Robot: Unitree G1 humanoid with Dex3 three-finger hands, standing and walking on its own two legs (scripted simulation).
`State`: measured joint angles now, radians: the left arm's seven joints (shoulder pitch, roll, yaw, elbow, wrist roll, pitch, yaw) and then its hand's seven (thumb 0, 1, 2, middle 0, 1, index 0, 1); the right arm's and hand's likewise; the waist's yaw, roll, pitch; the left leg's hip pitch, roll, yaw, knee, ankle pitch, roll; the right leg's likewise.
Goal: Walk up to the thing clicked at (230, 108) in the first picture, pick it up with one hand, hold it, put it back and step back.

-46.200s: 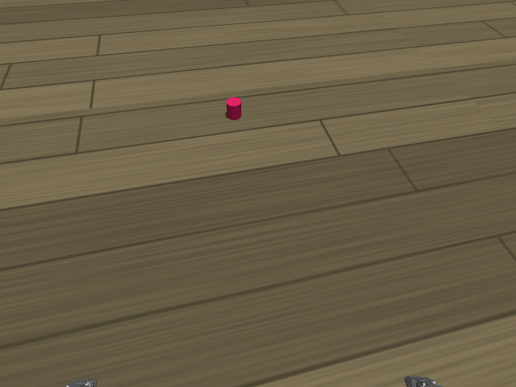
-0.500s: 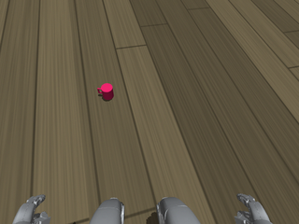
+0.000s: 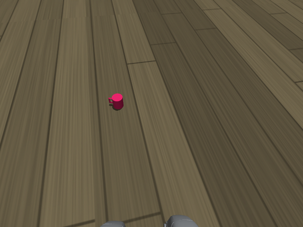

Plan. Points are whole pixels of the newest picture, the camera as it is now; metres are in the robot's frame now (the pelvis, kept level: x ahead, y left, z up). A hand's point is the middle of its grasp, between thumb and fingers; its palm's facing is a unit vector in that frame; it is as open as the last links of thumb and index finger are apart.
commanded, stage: step back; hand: left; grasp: from above
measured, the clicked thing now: (115, 101) +1.08 +0.26 -0.71
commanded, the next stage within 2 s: stand in 0.72 s
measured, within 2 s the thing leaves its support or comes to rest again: neither
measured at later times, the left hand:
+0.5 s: hand out of the picture +0.12 +0.27 -0.15, palm faces +0.02 -0.94 -0.34, open 7.4 cm
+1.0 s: hand (57, 220) +0.14 +0.26 -0.14, palm faces -0.03 -0.94 -0.34, open 7.4 cm
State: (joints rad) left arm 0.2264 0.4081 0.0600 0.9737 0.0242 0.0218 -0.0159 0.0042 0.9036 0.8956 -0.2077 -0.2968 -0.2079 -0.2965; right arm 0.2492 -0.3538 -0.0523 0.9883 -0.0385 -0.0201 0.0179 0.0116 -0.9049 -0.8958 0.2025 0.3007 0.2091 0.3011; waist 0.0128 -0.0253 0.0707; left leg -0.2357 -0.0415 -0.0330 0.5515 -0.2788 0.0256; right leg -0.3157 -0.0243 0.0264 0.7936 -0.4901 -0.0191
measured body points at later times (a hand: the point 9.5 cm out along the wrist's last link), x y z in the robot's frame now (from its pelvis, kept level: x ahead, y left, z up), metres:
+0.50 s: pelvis +0.04 +0.01 +0.00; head +0.06 +0.02 +0.45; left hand +0.12 +0.32 -0.13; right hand +0.14 -0.29 -0.12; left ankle +0.07 +0.13 -0.73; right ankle +0.03 -0.13 -0.73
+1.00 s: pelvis +0.05 +0.01 +0.02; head +0.06 +0.01 +0.47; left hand +0.14 +0.31 -0.11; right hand +0.15 -0.29 -0.11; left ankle +0.07 +0.13 -0.73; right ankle +0.03 -0.13 -0.73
